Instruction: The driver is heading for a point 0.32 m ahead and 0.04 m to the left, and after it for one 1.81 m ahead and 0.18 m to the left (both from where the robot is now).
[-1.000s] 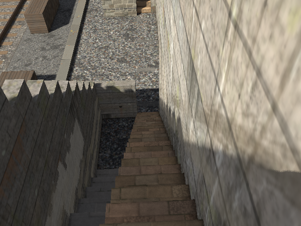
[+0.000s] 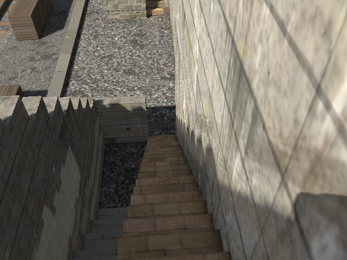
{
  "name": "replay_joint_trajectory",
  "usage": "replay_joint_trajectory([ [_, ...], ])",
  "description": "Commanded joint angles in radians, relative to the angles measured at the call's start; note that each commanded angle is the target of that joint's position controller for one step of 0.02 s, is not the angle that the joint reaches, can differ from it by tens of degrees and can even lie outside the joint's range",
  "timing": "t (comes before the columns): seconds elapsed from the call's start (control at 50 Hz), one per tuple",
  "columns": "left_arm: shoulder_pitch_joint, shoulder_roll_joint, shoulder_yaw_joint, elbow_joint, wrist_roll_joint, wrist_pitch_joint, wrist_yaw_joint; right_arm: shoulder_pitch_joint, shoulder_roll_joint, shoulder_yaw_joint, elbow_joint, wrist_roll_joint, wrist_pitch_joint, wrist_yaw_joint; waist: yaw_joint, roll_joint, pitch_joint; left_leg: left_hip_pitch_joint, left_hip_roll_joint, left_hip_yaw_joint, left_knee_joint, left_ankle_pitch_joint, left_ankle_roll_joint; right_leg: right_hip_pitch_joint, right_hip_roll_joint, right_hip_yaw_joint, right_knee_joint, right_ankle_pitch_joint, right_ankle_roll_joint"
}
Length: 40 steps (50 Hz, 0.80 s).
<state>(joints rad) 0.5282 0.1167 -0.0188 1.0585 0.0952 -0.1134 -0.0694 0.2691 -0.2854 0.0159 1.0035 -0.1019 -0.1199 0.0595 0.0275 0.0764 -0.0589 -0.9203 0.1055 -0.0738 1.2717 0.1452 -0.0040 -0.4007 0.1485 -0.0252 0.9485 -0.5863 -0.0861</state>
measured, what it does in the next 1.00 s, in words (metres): goes down: left foot 0.21 m lower, then right foot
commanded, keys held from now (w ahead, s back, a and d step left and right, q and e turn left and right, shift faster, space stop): w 0.14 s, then no key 0.86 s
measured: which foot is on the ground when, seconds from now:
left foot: up 0.00-0.18, down 0.20-1.00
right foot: down 0.00-0.20, up 0.22-0.54, down 0.56-1.00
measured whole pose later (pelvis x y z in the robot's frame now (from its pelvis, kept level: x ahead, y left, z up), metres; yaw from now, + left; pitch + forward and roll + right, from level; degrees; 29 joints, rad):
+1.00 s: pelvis +0.24 +0.07 -0.16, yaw +2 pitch +2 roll -1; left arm 0.11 0.25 -0.02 0.81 0.02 -0.01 -0.13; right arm 0.13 -0.32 0.01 0.84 -0.01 -0.08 0.06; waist 0.01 0.02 0.01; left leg -0.27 -0.08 0.01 0.65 -0.42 0.09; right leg -0.35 -0.04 0.06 0.70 -0.32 0.07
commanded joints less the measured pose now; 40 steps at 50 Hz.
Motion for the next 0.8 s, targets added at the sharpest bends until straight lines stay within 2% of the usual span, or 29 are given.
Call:
replay_joint_trajectory([
  [0.02,0.026,0.067,-0.007,-0.107,-0.037,-0.035,0.05,0.028,-0.037,0.023,-0.046,0.011,0.011,-0.004,0.043,-0.043,0.073,0.117,0.009,-0.035,-0.486,0.383,-0.024,-0.094,-0.192,0.268,-0.056,0.312,-0.127],
  [0.06,0.058,0.109,-0.006,-0.104,-0.018,0.01,0.025,-0.022,-0.011,0.033,-0.093,0.036,0.034,-0.004,0.023,-0.064,0.147,0.371,-0.014,0.027,-0.564,0.331,-0.023,-0.27,-0.187,0.32,-0.072,0.12,-0.126],
  [0.1,-0.066,0.153,0.0,-0.169,-0.002,0.008,-0.013,0.132,-0.063,0.01,-0.093,0.002,0.032,0.001,-0.076,-0.12,0.197,0.481,-0.038,0.055,-0.381,0.189,-0.017,-0.346,-0.199,0.374,0.006,0.288,-0.162],
  [0.14,-0.056,0.159,0.006,-0.171,-0.033,0.007,0.011,-0.044,-0.074,0.01,-0.159,0.041,0.048,-0.018,0.022,-0.028,0.226,0.328,-0.002,-0.004,-0.721,-0.098,-0.034,-0.072,-0.23,0.509,0.07,0.276,-0.185],
  [0.16,-0.093,0.17,0.016,-0.162,-0.015,0.012,0.017,-0.065,-0.049,0.016,-0.173,0.051,0.059,-0.021,0.022,-0.046,0.209,0.422,-0.006,0.005,-0.863,-0.08,-0.012,-0.026,-0.214,0.483,0.148,0.345,-0.162],
  [0.18,-0.152,0.188,0.018,-0.135,0.052,0.015,-0.008,0.262,-0.068,-0.002,-0.051,0.047,0.057,-0.02,-0.087,-0.125,0.126,0.792,0.014,-0.023,-0.733,0.139,0.013,-0.202,-0.231,0.482,0.359,0.539,-0.127],
  [0.2,-0.09,0.129,0.027,-0.125,-0.015,0.021,-0.033,0.45,-0.177,-0.06,0.002,0.102,0.03,-0.032,-0.161,0.154,0.103,0.953,-0.016,0.045,-1.193,0.237,0.077,-0.164,-0.138,0.348,0.585,0.599,-0.056],
  [0.22,0.103,0.109,0.026,-0.115,0.015,0.023,-0.094,0.601,-0.279,-0.088,0.018,0.103,0.026,-0.019,-0.119,0.29,-0.264,1.599,0.196,-0.046,-0.597,1.182,0.357,-0.462,-0.004,0.117,1.13,0.042,0.082],
  [0.24,-0.08,0.185,0.054,-0.246,-0.033,0.028,-0.097,0.603,-0.303,-0.121,-0.009,0.033,0.025,-0.01,-0.194,0.135,-0.242,1.759,0.276,-0.21,-0.502,1.353,0.441,-0.912,0.056,0.042,1.388,-0.361,0.144],
  [0.26,-0.238,0.18,0.059,-0.315,-0.047,0.04,-0.071,0.593,-0.283,-0.138,-0.016,-0.021,0.025,-0.019,-0.256,-0.023,-0.136,1.665,0.27,-0.228,-0.504,1.22,0.399,-1.064,0.022,0.065,1.321,-0.306,0.163],
  [0.28,-0.152,0.112,0.036,-0.315,-0.05,0.057,-0.06,0.416,-0.242,-0.12,-0.031,-0.039,0.034,-0.016,-0.141,-0.074,0.024,1.271,0.29,-0.258,-0.582,0.819,0.338,-1.009,-0.049,0.176,1.202,-0.07,0.093],
  [0.3,-0.027,0.077,0.024,-0.262,-0.043,0.069,-0.064,0.291,-0.172,-0.097,-0.038,-0.007,0.045,-0.01,-0.038,-0.1,0.072,0.948,0.273,-0.229,-0.638,0.659,0.315,-0.856,-0.123,0.198,1.067,0.084,0.08],
  [0.32,0.077,0.002,0.004,-0.231,-0.034,0.067,-0.067,0.27,-0.029,-0.045,-0.02,0.024,0.04,-0.039,0.045,-0.088,0.172,0.613,0.211,-0.121,-0.719,0.391,0.251,-0.728,-0.177,0.155,0.859,0.342,0.064],
  [0.34,0.083,-0.041,-0.014,-0.233,-0.036,0.073,-0.074,0.244,0.044,-0.02,-0.008,0.041,0.034,-0.061,0.078,-0.039,0.241,0.345,0.146,-0.101,-0.77,0.071,0.217,-0.617,-0.207,0.104,0.842,0.441,0.064],
  [0.36,0.05,-0.022,-0.013,-0.217,-0.052,0.087,-0.084,0.231,0.088,0.0,-0.002,0.058,0.013,-0.067,0.067,-0.048,0.192,0.17,0.074,-0.096,-0.793,-0.099,0.207,-0.475,-0.19,0.049,0.736,0.698,0.084],
  [0.4,-0.066,-0.01,-0.021,-0.26,-0.053,0.108,-0.098,0.207,-0.047,-0.012,0.016,0.031,-0.015,-0.07,0.045,-0.064,0.164,0.093,0.046,-0.139,-0.791,-0.285,0.221,-0.4,-0.213,0.045,0.662,0.894,0.111],
  [0.44,-0.113,0.083,-0.004,-0.275,-0.022,0.098,-0.094,0.09,-0.132,-0.014,-0.014,0.037,-0.047,-0.077,0.063,-0.072,0.064,0.167,0.041,-0.124,-0.66,-0.102,0.217,-0.33,-0.208,0.077,0.612,0.837,0.128],
  [0.48,-0.177,0.168,0.027,-0.278,-0.007,0.077,-0.078,0.002,-0.15,-0.004,-0.044,0.056,-0.052,-0.076,0.067,-0.039,-0.011,0.226,0.039,-0.121,-0.545,0.03,0.175,-0.206,-0.192,0.082,0.529,0.652,0.155],
  [0.54,-0.13,0.113,0.015,-0.272,-0.029,0.033,-0.078,-0.134,-0.177,-0.002,-0.125,0.09,-0.041,-0.057,0.101,-0.043,-0.02,0.296,0.032,-0.08,-0.406,0.3,0.104,0.004,-0.153,0.053,0.233,0.446,0.159],
  [0.56,-0.088,0.085,-0.003,-0.261,-0.044,0.028,-0.08,-0.157,-0.191,-0.012,-0.132,0.139,-0.027,-0.048,0.132,-0.129,-0.033,0.351,-0.012,-0.059,-0.318,0.318,0.068,0.076,-0.144,0.052,-0.059,0.574,0.131],
  [0.58,-0.185,0.218,0.0,-0.284,-0.088,0.026,-0.094,0.088,-0.221,-0.046,-0.113,0.138,-0.01,-0.035,-0.044,-0.284,-0.103,0.385,-0.097,0.018,-0.16,0.16,0.028,0.088,-0.189,0.243,-0.137,1.014,-0.059],
  [0.6,-0.237,0.218,0.001,-0.296,-0.082,0.02,-0.109,0.134,-0.137,-0.026,-0.119,0.104,-0.011,-0.023,-0.076,-0.292,-0.117,0.288,-0.099,0.004,-0.123,-0.109,-0.052,0.138,-0.288,0.476,-0.217,0.996,-0.183],
  [0.64,-0.23,0.158,-0.023,-0.284,-0.106,-0.013,-0.104,-0.052,-0.073,-0.02,-0.185,0.076,-0.003,-0.046,-0.032,-0.237,-0.057,0.066,-0.065,-0.037,-0.065,-0.72,-0.15,0.247,-0.359,0.589,-0.192,1.15,-0.201],
  [0.66,-0.245,0.134,-0.03,-0.279,-0.123,-0.021,-0.094,-0.099,-0.019,-0.005,-0.205,0.09,0.006,-0.045,-0.046,-0.174,-0.039,0.025,-0.018,-0.085,-0.241,-0.815,-0.18,0.249,-0.363,0.637,-0.186,1.107,-0.165],
  [0.68,-0.353,0.13,-0.047,-0.296,-0.143,0.005,-0.087,-0.072,0.038,0.021,-0.163,0.119,0.019,-0.042,-0.103,-0.113,-0.005,0.199,0.0,-0.112,-0.509,-0.566,-0.171,0.037,-0.329,0.702,-0.134,0.808,-0.106],
  [0.7,-0.461,0.171,-0.035,-0.317,-0.139,0.036,-0.098,0.066,-0.008,0.028,-0.092,0.144,0.021,-0.043,-0.168,0.058,-0.044,0.648,-0.029,-0.025,-0.506,-0.033,-0.129,-0.242,-0.193,0.439,-0.155,0.644,0.014],
  [0.72,-0.351,0.26,0.012,-0.298,-0.08,0.06,-0.09,0.026,-0.078,0.013,-0.111,0.129,0.015,-0.046,-0.098,0.027,-0.107,0.899,-0.096,-0.005,-0.456,0.147,-0.038,-0.302,-0.142,0.239,-0.251,0.561,0.094],
  [0.76,-0.434,0.2,0.002,-0.331,-0.115,0.069,-0.076,-0.054,-0.15,-0.015,-0.161,0.064,0.0,-0.034,-0.103,-0.069,-0.086,0.842,-0.068,-0.031,-0.527,0.319,0.014,-0.159,-0.112,0.102,-0.195,0.477,0.141],
  [0.8,-0.423,0.169,-0.002,-0.319,-0.096,0.071,-0.068,-0.143,-0.206,-0.036,-0.19,0.095,0.015,-0.013,-0.025,-0.088,-0.049,0.763,-0.055,-0.038,-0.604,0.359,-0.002,-0.032,-0.119,0.065,-0.174,0.561,0.15],
])
Keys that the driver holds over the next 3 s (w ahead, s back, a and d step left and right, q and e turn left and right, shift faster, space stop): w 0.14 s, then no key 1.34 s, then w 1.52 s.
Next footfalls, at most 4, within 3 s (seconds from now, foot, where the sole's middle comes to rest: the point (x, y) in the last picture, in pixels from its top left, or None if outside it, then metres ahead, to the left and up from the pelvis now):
0.20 left None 0.23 0.13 -0.92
0.56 right None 0.27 -0.10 -0.92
1.92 left None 0.30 0.20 -0.92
2.26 right None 0.47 0.00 -1.12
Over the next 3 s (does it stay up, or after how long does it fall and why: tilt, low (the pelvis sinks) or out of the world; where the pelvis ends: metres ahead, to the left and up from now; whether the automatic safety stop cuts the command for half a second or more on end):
stays up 0.82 0.09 -0.72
